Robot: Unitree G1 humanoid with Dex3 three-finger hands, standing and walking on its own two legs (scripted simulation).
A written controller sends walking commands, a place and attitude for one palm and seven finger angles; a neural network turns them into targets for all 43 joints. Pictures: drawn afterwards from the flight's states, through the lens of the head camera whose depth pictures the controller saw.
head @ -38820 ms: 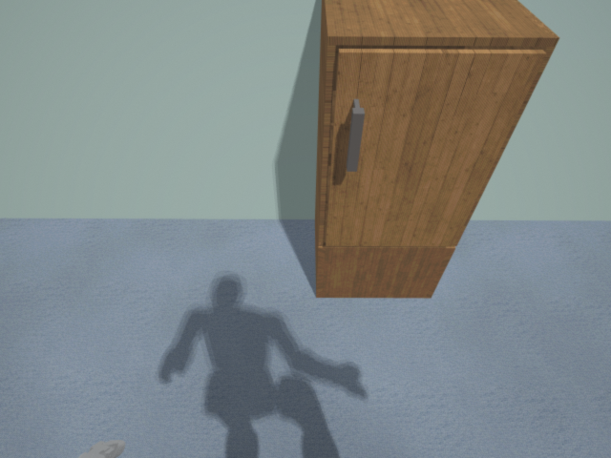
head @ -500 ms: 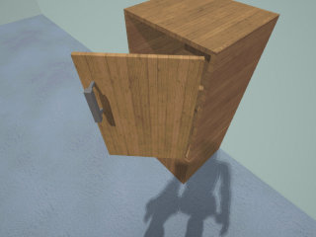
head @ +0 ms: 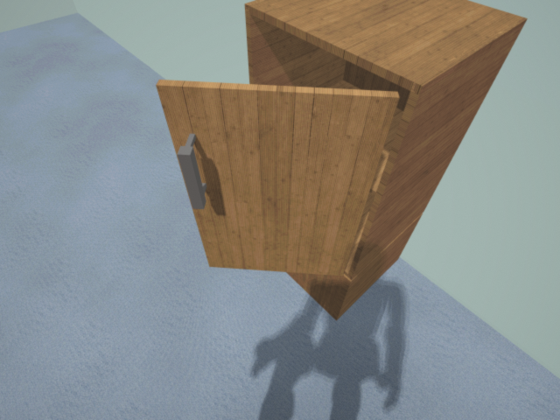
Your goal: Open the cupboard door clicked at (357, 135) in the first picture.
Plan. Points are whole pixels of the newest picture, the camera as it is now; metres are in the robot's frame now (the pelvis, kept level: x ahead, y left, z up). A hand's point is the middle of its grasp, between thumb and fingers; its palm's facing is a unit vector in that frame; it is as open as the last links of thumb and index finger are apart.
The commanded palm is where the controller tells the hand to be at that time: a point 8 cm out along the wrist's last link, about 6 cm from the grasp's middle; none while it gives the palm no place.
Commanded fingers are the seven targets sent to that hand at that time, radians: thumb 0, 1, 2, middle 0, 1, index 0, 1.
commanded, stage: come to a stop and stand still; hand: left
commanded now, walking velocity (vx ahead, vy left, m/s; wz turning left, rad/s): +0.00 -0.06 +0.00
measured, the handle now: (195, 172) +0.54 +0.20 +0.00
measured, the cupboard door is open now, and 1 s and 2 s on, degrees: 43 43 43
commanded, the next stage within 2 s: look again from close up in 0.92 s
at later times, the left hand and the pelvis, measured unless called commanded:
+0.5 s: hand out of the picture -0.03 +0.17 -0.17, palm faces +0.02 -0.98 -0.19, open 7.3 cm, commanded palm none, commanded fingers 0.00 0.90 0.90 -0.20 -0.30 -0.20 -0.30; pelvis -0.03 +0.00 +0.00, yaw +0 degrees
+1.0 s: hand out of the picture -0.06 +0.15 -0.17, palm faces +0.04 -0.99 -0.16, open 7.4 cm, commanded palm none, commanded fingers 0.00 0.90 0.90 -0.20 -0.30 -0.20 -0.30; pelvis -0.04 +0.00 +0.00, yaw +1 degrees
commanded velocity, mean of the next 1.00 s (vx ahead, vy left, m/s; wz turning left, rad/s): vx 0.00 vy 0.00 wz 0.00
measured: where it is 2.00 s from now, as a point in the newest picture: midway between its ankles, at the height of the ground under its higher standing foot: outside the picture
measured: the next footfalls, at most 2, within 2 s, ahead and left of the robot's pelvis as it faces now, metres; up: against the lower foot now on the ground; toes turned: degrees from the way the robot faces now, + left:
none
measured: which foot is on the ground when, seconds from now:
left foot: down 0.00-1.00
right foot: down 0.00-1.00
